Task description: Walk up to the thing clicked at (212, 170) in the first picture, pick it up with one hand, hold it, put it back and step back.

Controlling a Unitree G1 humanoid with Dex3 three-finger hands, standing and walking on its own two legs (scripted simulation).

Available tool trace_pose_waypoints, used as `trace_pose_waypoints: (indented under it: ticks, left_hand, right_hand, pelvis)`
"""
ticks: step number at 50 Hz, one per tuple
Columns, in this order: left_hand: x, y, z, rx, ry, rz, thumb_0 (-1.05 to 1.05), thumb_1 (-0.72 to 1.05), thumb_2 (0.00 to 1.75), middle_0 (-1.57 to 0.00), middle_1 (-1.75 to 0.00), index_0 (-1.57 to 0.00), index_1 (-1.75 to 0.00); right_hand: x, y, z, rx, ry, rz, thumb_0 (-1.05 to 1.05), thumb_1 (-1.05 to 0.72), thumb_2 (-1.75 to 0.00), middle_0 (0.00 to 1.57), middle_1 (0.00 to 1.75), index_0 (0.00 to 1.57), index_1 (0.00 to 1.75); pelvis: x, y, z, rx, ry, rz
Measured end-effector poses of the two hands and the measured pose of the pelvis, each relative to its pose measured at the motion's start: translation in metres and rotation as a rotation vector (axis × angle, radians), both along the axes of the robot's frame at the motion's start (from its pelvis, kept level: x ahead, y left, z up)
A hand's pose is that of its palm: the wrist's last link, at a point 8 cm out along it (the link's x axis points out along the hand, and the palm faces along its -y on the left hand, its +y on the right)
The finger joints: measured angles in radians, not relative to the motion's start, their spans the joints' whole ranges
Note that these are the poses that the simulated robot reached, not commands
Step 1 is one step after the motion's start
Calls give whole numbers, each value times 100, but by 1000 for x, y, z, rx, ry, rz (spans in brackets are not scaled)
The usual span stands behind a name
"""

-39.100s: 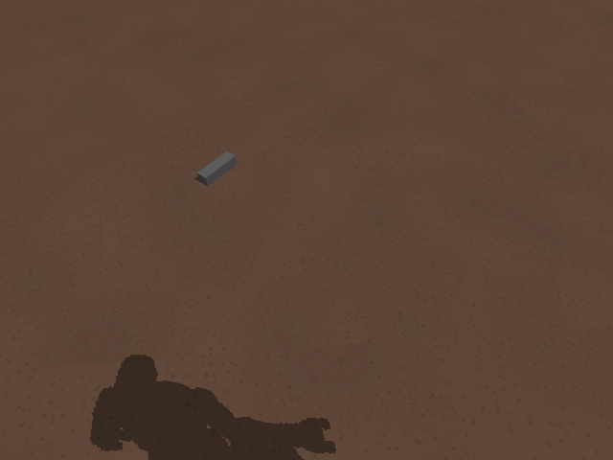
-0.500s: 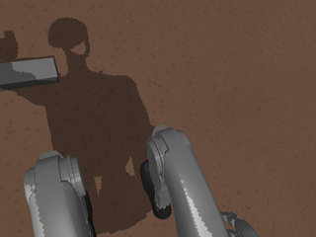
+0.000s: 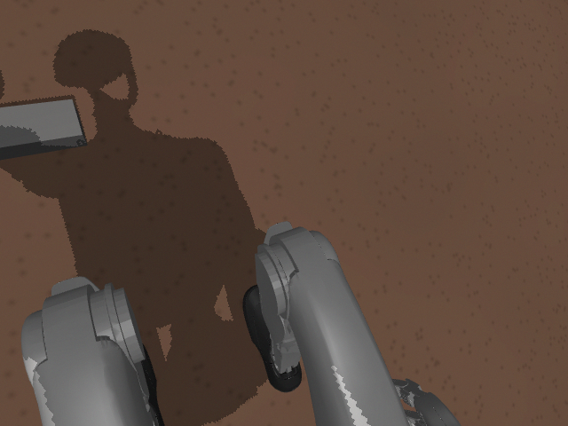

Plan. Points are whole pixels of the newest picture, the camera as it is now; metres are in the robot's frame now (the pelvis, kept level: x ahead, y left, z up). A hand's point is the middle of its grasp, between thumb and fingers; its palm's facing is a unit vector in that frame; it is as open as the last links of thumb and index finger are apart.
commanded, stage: rise first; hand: left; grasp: from above
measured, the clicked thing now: (6, 133) +0.55 +0.27 -0.30
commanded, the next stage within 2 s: approach in 0.94 s
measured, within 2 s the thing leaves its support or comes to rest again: neither
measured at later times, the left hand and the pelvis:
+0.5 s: hand out of the picture +0.51 +0.30 -0.18, palm faces -0.45 -0.07 -0.89, open 14.1 cm; pelvis +0.00 +0.00 +0.00, yaw +0 degrees
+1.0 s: hand out of the picture +0.51 +0.31 -0.17, palm faces -0.44 -0.06 -0.89, open 14.1 cm; pelvis +0.00 +0.00 +0.00, yaw +0 degrees
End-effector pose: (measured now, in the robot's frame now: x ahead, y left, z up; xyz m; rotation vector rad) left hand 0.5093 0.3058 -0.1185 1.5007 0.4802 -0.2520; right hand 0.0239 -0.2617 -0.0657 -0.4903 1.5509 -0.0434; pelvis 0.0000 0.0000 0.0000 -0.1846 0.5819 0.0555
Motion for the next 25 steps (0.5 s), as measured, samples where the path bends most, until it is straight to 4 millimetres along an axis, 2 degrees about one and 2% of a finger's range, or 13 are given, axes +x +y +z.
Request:
trace_pose_waypoints:
  ticks: [13,25]
  left_hand:
    - [2,2,-6,8,20,7,0,-51,98,-7,-104,-8,-102]
    - [4,-2,0,-1,-1,-4,0,-52,100,-7,-103,-8,-102]
  right_hand:
    - [-4,2,0,14,17,3,0,-91,-90,20,30,21,30]
    - [1,-1,0,17,3,19,0,-91,-90,20,30,21,30]
  pelvis:
    - [1,-1,0,-1,2,-2]
    - [0,-3,0,-1,-5,-4]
